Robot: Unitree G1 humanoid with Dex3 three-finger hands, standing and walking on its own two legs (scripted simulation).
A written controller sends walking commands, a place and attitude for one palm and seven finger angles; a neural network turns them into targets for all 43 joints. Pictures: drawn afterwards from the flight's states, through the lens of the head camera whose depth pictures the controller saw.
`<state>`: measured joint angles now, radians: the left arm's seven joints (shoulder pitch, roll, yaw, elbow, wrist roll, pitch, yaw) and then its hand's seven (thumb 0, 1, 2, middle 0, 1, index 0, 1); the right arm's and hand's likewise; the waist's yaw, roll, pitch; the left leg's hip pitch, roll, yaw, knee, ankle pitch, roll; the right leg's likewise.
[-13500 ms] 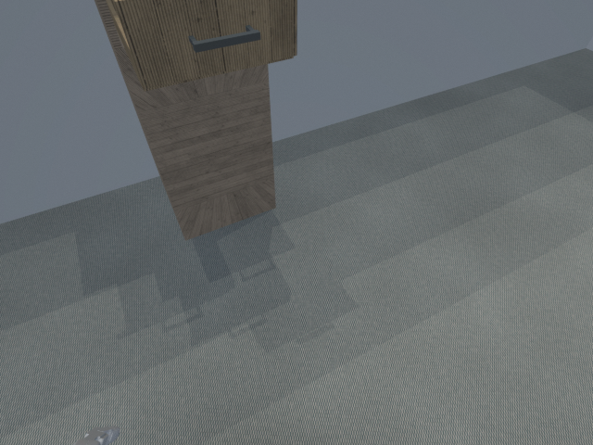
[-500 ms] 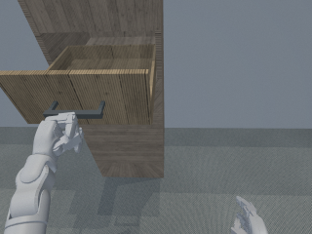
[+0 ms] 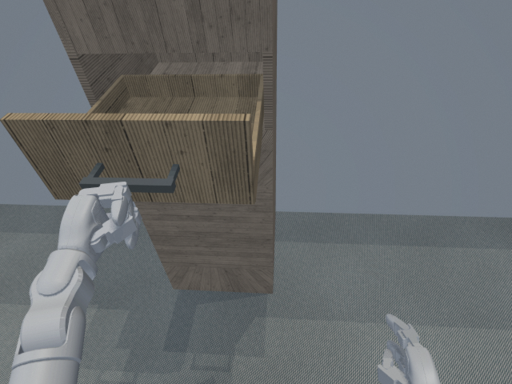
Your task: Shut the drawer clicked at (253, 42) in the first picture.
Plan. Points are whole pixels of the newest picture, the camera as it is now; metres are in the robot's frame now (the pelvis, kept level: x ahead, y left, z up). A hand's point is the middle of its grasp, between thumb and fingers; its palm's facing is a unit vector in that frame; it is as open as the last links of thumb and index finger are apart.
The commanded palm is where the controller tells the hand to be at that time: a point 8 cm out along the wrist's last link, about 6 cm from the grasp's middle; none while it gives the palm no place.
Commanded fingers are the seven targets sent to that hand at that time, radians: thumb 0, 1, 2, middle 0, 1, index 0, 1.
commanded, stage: push the drawer shut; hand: left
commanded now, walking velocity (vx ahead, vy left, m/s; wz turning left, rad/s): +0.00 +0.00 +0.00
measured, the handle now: (132, 177) +0.38 +0.24 +0.15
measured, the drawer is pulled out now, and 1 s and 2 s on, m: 0.26 0.18 0.05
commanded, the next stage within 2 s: none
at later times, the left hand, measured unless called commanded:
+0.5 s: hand (138, 201) +0.33 +0.21 +0.15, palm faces +0.05 -1.00 -0.03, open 2.9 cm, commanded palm +0.34 +0.26 +0.15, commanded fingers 0.00 0.90 0.90 -1.40 -1.60 -1.40 -1.60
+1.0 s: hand (150, 176) +0.39 +0.21 +0.15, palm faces +0.03 -1.00 -0.03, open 2.9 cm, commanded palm +0.40 +0.26 +0.15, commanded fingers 0.00 0.90 0.90 -1.40 -1.60 -1.40 -1.60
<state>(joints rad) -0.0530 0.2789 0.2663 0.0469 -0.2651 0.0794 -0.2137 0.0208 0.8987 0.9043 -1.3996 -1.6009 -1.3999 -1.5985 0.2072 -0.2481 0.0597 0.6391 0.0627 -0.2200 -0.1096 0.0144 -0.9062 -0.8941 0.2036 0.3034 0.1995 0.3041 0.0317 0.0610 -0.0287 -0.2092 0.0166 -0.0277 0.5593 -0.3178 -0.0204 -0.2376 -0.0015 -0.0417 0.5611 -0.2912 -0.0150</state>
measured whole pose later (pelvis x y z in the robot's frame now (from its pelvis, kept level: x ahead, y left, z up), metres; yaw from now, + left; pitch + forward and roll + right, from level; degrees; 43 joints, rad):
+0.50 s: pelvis -0.02 +0.00 +0.00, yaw +1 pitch -1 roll +0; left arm -0.38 0.32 0.22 0.42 -0.24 0.01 -0.22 -0.04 0.76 0.98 -1.40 -1.60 -1.40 -1.60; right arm 0.23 -0.25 0.07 0.70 0.08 -0.19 -0.13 0.01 -0.91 -0.89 0.20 0.30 0.20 0.30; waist 0.03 0.04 0.00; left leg -0.27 0.00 -0.05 0.58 -0.29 -0.02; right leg -0.29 -0.02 -0.06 0.57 -0.26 -0.01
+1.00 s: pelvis -0.04 +0.01 -0.01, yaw +1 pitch +2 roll +0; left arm -0.73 0.42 0.25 0.92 -0.21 -0.16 -0.25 -0.03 0.77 0.99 -1.40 -1.60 -1.40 -1.60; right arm 0.31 -0.28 0.06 0.72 0.08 -0.18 -0.11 0.01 -0.91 -0.89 0.20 0.30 0.20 0.30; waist -0.04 0.03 -0.01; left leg -0.40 0.01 -0.04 0.64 -0.29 -0.01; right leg -0.41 -0.01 -0.05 0.62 -0.25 -0.01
